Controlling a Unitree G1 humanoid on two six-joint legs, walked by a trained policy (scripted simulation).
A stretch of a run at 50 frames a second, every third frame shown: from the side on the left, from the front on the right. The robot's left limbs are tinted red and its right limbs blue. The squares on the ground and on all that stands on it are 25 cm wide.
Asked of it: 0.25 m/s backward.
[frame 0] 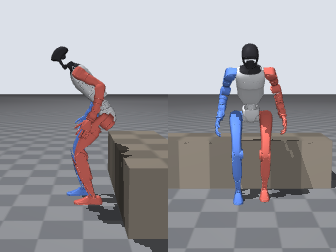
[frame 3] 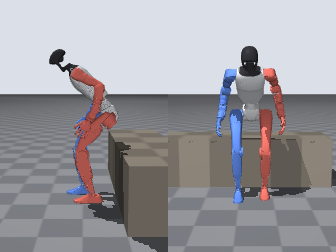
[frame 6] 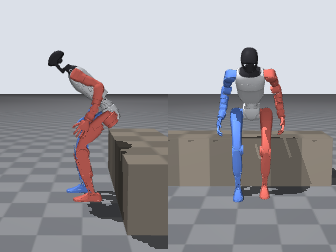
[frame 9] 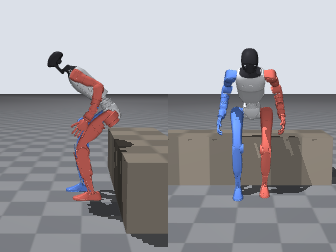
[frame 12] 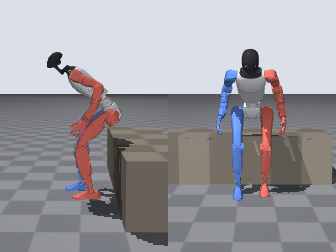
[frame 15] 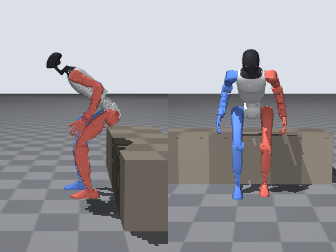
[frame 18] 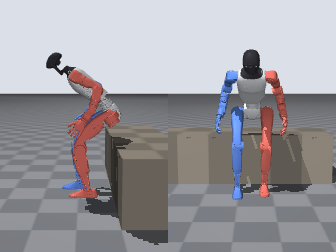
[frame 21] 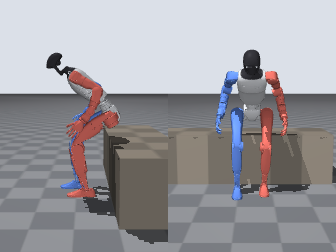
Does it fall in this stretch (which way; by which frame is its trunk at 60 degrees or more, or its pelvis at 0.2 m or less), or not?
no
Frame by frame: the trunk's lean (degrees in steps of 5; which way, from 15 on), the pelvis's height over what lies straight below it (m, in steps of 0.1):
0: 45 forward, 0.7
3: 45 forward, 0.7
6: 50 forward, 0.7
9: 50 forward, 0.7
12: 50 forward, 0.7
15: 55 forward, 0.7
18: 50 forward, 0.7
21: 50 forward, 0.7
